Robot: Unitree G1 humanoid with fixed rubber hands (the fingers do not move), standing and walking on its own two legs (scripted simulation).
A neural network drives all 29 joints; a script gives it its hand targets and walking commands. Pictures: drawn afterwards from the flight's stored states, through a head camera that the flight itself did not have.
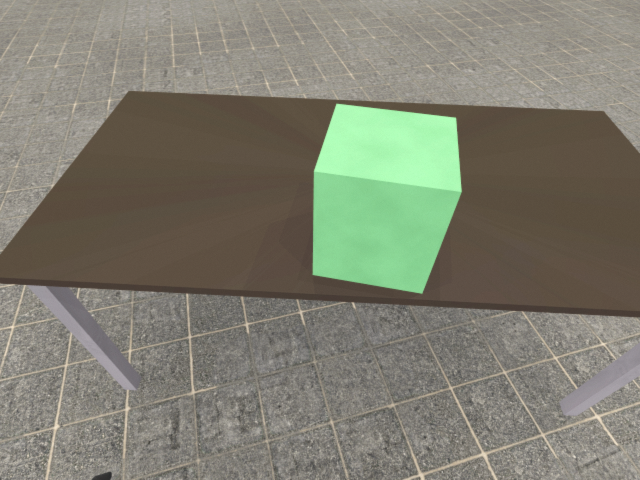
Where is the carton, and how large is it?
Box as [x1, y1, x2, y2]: [313, 104, 461, 293]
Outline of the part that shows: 336,104 314,170 313,274 421,293 461,191 455,118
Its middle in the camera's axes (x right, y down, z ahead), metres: +0.11 -0.08 +0.71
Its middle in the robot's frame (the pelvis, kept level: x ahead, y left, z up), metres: +0.60 -0.08 +0.00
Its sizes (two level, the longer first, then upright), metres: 0.210 0.200 0.250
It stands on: a table, 0.64 m high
